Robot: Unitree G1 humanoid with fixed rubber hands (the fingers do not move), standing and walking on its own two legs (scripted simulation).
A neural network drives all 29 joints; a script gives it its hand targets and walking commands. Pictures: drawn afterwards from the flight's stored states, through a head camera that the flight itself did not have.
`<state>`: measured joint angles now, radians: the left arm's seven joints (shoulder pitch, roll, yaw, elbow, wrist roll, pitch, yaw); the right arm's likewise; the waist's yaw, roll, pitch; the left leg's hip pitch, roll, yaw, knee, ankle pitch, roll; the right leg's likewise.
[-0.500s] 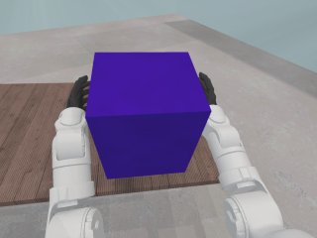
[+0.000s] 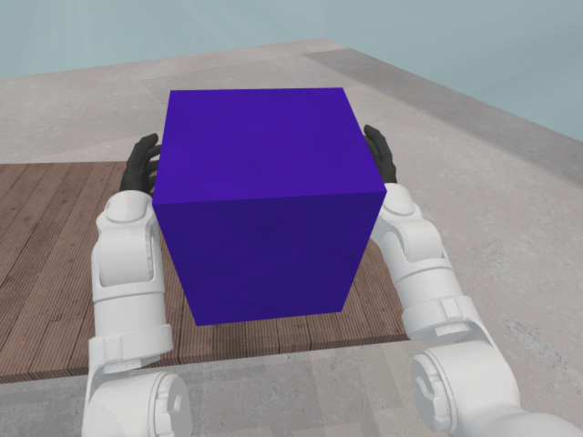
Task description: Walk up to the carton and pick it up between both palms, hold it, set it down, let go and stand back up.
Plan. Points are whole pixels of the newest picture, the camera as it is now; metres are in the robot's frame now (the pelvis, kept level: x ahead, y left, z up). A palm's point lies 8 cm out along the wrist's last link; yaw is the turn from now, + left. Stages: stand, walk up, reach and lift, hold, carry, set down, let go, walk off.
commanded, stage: hold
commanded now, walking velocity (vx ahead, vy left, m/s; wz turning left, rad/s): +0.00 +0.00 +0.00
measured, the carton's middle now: (265, 213) +0.36 +0.01 +0.16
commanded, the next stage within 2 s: none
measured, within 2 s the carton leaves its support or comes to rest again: neither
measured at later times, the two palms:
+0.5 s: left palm (138, 193) +0.36 +0.17 +0.20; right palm (379, 180) +0.37 -0.14 +0.21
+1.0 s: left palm (139, 192) +0.36 +0.17 +0.20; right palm (378, 179) +0.37 -0.14 +0.21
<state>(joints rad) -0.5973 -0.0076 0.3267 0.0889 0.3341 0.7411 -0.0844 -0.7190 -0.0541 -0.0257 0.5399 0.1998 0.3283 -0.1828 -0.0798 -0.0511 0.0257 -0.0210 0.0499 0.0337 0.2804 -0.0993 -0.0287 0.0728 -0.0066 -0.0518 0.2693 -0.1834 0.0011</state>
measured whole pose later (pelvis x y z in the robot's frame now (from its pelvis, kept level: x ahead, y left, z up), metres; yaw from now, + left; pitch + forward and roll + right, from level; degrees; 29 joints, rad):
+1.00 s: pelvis +0.01 +0.00 +0.00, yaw +0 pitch -9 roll +0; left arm -0.59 0.00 0.32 0.06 0.33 0.76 -0.10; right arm -0.72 -0.06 -0.02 0.52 0.21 0.36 -0.19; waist -0.08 -0.05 0.02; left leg -0.02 0.05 0.03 0.28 -0.11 -0.03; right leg 0.08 0.00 -0.05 0.26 -0.19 0.00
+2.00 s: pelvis +0.00 +0.00 +0.00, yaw +0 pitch -9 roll +0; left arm -0.61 -0.01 0.33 0.08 0.33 0.77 -0.09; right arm -0.73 -0.06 -0.02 0.53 0.21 0.36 -0.18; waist -0.08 -0.05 0.02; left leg -0.02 0.04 0.03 0.28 -0.10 -0.03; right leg 0.07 0.00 -0.04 0.27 -0.18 0.00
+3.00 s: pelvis +0.00 +0.00 +0.00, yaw +0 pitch -9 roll +0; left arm -0.58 -0.01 0.32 0.06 0.33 0.77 -0.08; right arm -0.72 -0.06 -0.01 0.52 0.22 0.35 -0.19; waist -0.09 -0.05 0.02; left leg -0.01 0.04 0.02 0.28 -0.10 -0.03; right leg 0.08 0.00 -0.04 0.27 -0.19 0.00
